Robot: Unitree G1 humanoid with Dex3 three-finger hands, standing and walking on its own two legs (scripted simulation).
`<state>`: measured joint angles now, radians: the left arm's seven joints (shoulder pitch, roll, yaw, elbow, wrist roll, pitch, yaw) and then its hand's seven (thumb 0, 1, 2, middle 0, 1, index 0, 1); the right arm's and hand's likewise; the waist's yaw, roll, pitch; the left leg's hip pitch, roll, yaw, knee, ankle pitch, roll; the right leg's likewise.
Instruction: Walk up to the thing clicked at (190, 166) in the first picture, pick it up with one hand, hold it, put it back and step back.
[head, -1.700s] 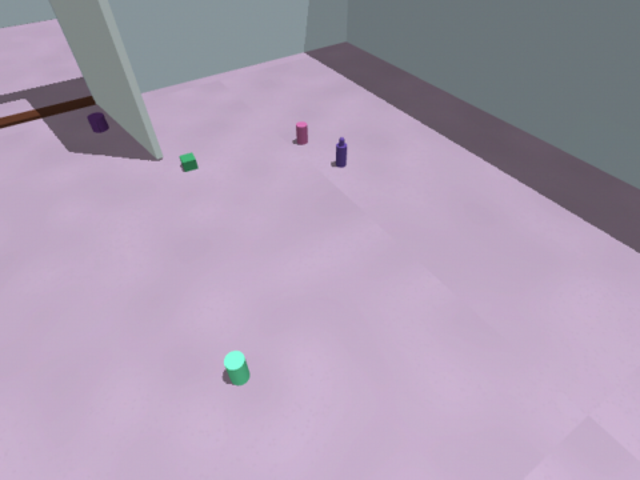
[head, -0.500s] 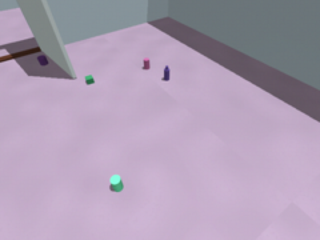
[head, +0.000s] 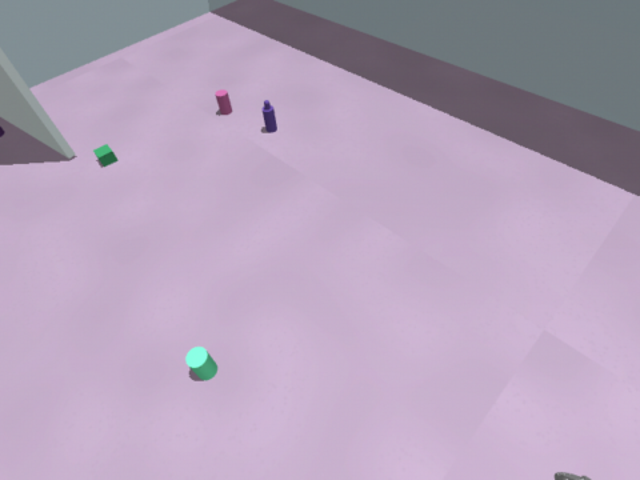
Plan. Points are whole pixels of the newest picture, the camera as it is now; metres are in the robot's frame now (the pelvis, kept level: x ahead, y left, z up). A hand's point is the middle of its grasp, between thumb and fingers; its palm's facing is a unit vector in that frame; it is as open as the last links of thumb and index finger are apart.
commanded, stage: walk up
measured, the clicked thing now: (105, 155) +1.63 +1.16 -0.73
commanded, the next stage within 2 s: stand in 1.06 s
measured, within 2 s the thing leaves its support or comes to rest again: neither
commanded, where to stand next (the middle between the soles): +0.03 +0.03 m, yaw -5 degrees
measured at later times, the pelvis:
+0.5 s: pelvis -0.01 +0.02 +0.00, yaw -5 degrees
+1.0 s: pelvis -0.02 +0.03 +0.02, yaw -8 degrees
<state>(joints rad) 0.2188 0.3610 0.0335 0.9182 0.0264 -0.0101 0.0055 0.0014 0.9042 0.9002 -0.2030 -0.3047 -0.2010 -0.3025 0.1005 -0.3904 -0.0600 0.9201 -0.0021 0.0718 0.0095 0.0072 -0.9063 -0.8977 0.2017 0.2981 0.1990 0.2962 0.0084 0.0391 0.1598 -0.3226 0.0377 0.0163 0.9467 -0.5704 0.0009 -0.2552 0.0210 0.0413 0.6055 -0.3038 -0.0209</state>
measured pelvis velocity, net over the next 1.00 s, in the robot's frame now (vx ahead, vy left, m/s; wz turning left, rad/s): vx -0.02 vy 0.03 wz -0.13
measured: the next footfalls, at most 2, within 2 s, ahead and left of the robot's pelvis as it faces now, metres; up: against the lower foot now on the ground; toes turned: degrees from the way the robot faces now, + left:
left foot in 0.18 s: +0.04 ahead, +0.15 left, +0.00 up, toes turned -4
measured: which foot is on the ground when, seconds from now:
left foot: up 0.00-0.16, down 0.18-1.00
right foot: down 0.00-1.00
